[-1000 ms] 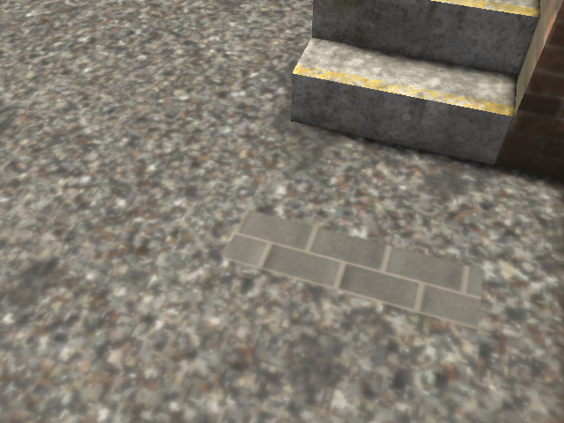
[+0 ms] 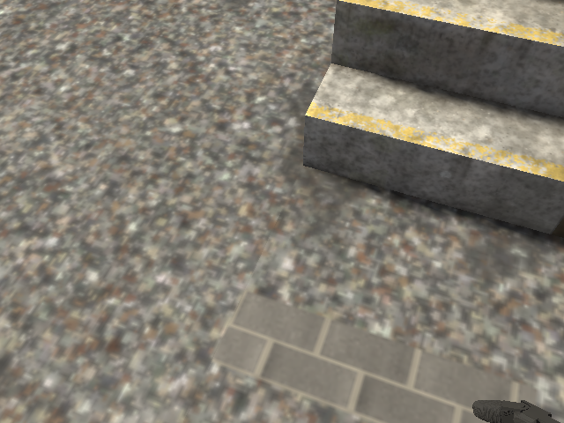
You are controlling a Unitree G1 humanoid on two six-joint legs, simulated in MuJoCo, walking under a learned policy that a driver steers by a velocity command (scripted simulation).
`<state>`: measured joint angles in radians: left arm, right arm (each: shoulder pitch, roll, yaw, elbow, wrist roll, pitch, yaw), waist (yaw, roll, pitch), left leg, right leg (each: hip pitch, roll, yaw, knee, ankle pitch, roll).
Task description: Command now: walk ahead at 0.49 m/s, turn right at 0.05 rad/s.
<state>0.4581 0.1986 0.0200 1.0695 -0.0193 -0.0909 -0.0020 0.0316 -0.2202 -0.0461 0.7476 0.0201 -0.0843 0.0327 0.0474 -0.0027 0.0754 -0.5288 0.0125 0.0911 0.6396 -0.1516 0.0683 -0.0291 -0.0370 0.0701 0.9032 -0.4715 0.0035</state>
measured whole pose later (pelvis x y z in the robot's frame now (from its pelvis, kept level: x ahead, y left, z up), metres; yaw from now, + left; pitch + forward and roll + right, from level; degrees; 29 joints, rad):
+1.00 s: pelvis +0.57 -0.07 +0.02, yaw -29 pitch +1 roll -1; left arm 0.39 0.29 0.08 0.90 0.02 -0.04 0.00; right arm 0.03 -0.28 0.01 0.75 -0.04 -0.08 0.02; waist 0.09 0.04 0.07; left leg -0.49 0.01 -0.05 0.53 -0.06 -0.01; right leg -0.06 0.14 0.22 0.41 -0.34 -0.07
